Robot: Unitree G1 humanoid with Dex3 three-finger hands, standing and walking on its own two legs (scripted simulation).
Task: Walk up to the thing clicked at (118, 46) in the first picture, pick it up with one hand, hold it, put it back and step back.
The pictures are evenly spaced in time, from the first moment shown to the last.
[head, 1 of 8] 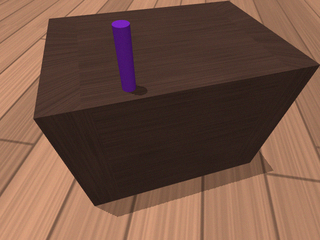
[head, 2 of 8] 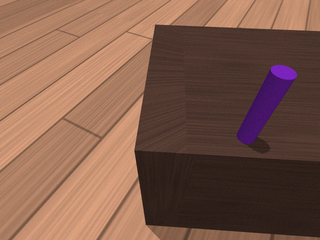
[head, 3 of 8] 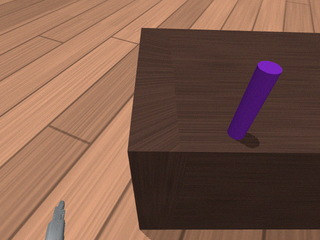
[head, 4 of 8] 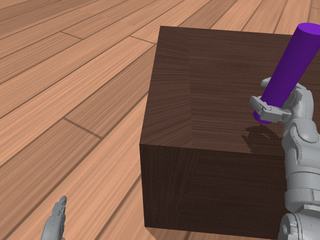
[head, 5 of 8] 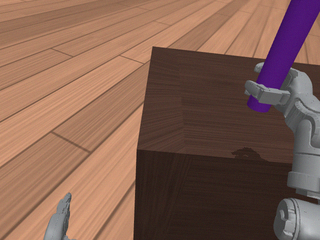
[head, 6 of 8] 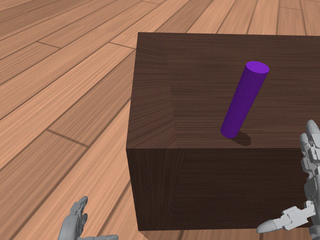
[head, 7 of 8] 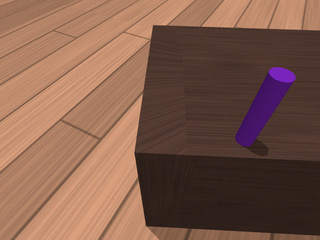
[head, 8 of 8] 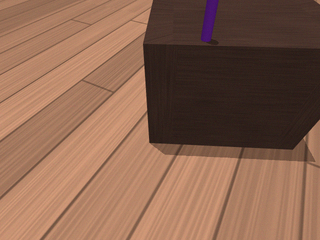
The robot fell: no
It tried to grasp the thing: yes
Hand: right
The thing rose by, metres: 0.26
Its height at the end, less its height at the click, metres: +0.00
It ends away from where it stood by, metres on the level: 0.01
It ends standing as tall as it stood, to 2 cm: yes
